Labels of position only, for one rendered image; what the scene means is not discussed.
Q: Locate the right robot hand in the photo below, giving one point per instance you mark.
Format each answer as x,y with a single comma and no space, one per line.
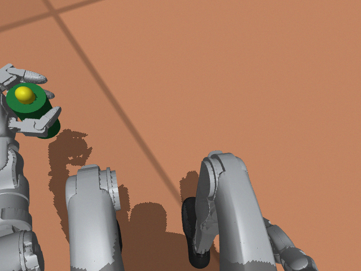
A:
278,239

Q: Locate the right robot arm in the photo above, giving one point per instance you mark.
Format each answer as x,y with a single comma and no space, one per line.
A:
294,259

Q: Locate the bottle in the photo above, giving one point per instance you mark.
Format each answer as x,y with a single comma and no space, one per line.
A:
29,100

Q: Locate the right robot foot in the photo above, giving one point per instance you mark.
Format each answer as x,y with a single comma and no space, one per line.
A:
197,260

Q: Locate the left robot arm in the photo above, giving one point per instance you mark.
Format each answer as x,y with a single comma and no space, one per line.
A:
19,248

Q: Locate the left robot hand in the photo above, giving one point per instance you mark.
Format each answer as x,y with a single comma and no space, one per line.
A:
9,125

